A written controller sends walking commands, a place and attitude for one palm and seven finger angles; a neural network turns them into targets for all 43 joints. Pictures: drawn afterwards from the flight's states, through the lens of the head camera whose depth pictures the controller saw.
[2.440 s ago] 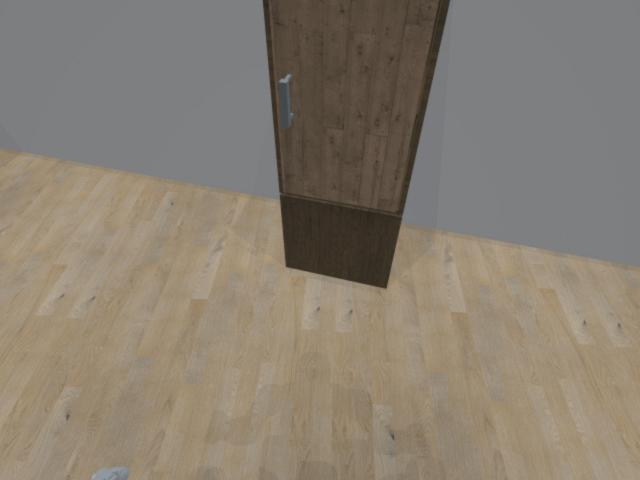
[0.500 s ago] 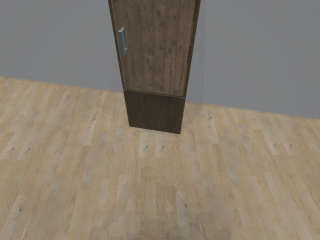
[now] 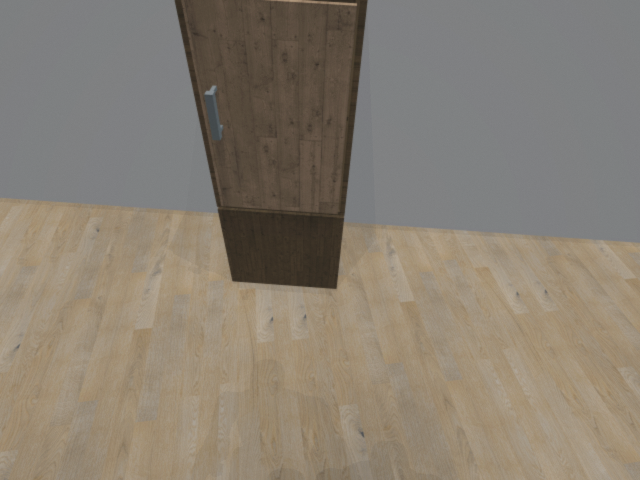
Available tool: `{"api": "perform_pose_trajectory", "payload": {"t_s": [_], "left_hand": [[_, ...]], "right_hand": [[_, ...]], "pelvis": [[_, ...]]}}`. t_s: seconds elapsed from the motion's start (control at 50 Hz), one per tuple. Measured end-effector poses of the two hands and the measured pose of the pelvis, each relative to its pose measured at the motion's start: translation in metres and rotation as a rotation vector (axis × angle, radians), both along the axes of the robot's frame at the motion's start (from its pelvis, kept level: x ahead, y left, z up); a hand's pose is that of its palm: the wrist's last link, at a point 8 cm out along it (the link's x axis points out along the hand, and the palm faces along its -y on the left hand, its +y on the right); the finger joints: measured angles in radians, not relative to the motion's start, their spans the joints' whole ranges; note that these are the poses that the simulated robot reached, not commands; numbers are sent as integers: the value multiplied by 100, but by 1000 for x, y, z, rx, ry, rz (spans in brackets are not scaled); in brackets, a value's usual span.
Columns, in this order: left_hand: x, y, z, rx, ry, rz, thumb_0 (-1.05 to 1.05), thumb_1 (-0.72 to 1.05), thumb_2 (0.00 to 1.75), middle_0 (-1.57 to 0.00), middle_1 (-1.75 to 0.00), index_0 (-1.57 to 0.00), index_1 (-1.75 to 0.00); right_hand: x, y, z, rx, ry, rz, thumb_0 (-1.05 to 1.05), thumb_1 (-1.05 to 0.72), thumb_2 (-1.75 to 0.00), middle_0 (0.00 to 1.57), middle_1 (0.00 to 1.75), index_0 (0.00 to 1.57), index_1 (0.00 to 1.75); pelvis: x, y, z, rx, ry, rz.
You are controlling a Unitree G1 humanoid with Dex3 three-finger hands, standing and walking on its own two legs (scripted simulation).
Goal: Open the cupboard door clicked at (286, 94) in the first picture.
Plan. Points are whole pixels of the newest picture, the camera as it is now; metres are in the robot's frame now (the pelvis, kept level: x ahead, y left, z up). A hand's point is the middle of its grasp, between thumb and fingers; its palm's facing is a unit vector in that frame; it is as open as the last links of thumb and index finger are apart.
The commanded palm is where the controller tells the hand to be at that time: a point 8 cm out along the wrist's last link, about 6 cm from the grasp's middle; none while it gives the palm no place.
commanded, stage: take the last steps up to it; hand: left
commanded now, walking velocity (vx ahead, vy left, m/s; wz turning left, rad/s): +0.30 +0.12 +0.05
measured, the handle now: (215, 112) +0.95 +0.29 -0.01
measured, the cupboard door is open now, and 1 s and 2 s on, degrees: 0 0 0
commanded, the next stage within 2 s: come to a stop and stand still in 0.92 s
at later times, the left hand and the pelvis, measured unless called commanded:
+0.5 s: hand out of the picture +0.08 +0.20 -0.18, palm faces +0.13 -0.98 -0.17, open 7.3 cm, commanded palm none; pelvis +0.16 +0.04 -0.01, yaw +3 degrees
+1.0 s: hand (168, 321) +0.43 +0.29 -0.16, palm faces +0.01 -0.98 -0.20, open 7.4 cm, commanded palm none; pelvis +0.34 +0.12 +0.00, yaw +0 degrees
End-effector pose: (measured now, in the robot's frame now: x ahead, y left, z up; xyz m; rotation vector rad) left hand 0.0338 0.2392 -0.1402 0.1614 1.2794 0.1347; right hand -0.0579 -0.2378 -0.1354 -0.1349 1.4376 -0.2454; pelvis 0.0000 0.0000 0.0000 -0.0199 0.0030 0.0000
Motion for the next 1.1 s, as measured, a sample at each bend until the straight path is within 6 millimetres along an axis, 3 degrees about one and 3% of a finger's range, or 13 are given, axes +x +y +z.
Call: {"api": "perform_pose_trajectory", "payload": {"t_s": [0.14,0.2,0.24,0.3,0.44,0.52,0.6,0.68,0.76,0.84,0.96,1.1], "left_hand": [[52,-8,5,7,-37,-27,1,91,90,-19,-30,-20,-30],[74,-17,-3,12,-67,-24,1,91,90,-19,-30,-20,-30],[79,-22,-3,6,-85,10,1,91,90,-19,-30,-20,-30],[73,-15,1,23,-73,78,0,93,90,-20,-30,-20,-30],[40,-2,-1,-11,144,134,0,92,90,-20,-30,-20,-30],[35,12,-11,-52,248,176,1,91,90,-20,-30,-20,-30],[51,41,-33,-83,327,196,1,91,90,-20,-30,-20,-30],[109,75,-32,-62,280,166,1,91,90,-20,-30,-20,-30],[192,103,-19,-26,136,112,1,91,90,-19,-30,-20,-29],[270,116,-6,-3,7,68,1,91,90,-19,-30,-19,-29],[363,111,7,5,-99,2,1,91,90,-19,-30,-19,-29],[442,78,0,6,-140,-75,1,91,90,-19,-30,-19,-29]], "right_hand": [[-2,22,-6,72,103,-27,1,-91,-90,20,30,20,30],[8,25,-20,107,136,-30,1,-91,-90,20,30,20,30],[25,26,-23,121,150,-4,1,-91,-90,20,30,20,30],[73,23,-20,118,109,42,1,-91,-90,20,30,20,30],[221,24,-5,52,-124,120,1,-92,-90,20,30,20,30],[300,41,1,15,-210,189,1,-93,-90,20,30,20,30],[362,70,-3,-30,-283,239,1,-92,-90,20,30,20,30],[377,98,-1,-29,-277,206,0,-92,-90,20,30,20,30],[368,117,2,-12,-225,136,0,-94,-90,20,30,20,30],[354,129,-1,16,-142,86,0,-95,-90,20,30,20,30],[336,148,-11,77,-13,10,0,-93,-90,20,30,20,30],[336,155,-28,141,116,-69,1,-91,-90,20,30,20,30]], "pelvis": [[33,-2,-2,19,6,-11],[51,-8,-13,27,3,-4],[63,-8,-14,13,-5,19],[83,-5,-8,14,-10,29],[132,20,-1,11,2,39],[165,46,-8,-4,7,50],[202,78,-27,-6,2,51],[228,96,-20,6,-9,33],[255,109,-7,25,-11,18],[282,117,-1,39,-10,10],[323,120,-1,53,-16,-1],[375,104,-14,53,-21,-21]]}}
